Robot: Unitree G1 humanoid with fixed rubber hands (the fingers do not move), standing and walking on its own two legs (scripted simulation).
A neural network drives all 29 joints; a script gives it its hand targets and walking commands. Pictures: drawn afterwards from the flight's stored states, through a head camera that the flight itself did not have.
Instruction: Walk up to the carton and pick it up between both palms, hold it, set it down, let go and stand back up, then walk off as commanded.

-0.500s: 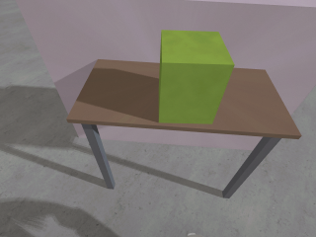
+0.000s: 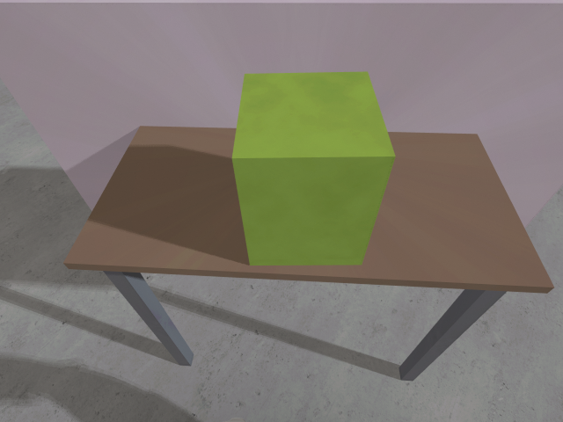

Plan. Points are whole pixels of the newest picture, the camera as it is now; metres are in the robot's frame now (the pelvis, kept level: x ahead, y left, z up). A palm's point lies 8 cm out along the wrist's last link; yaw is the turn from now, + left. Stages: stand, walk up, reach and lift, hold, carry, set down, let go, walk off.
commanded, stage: walk up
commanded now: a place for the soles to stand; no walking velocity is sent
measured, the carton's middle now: (305, 173) +0.51 -0.03 +0.07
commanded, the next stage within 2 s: reach and lift in 1.64 s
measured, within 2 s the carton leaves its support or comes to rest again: neither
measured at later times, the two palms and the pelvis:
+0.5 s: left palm out of the picture +0.09 +0.31 -0.11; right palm out of the picture +0.13 -0.29 -0.08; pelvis +0.02 +0.01 +0.00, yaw -1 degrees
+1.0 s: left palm out of the picture +0.11 +0.34 -0.11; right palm out of the picture +0.12 -0.28 -0.08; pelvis +0.03 +0.03 +0.00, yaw -2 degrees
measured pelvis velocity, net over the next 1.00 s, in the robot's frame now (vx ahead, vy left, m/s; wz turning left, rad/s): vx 0.03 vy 0.03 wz -0.03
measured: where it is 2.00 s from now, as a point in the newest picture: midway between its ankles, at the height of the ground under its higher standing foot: outside the picture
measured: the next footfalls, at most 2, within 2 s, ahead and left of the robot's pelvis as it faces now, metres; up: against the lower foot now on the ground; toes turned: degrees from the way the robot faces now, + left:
left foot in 0.10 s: +0.11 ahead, +0.12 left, +0.00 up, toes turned -1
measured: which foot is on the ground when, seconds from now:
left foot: up 0.00-0.08, down 0.10-1.00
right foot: down 0.00-1.00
